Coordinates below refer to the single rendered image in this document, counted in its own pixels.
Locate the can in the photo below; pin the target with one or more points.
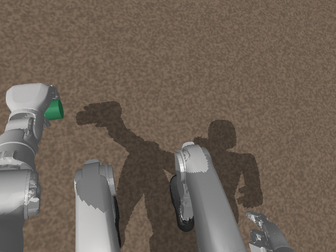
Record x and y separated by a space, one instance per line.
55 110

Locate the left robot hand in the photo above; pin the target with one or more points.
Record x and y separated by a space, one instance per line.
34 96

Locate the right robot hand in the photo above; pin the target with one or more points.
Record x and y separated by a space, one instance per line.
267 240

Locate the right robot foot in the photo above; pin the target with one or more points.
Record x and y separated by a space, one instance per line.
183 225

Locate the left robot arm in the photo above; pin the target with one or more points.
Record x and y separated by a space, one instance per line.
19 189

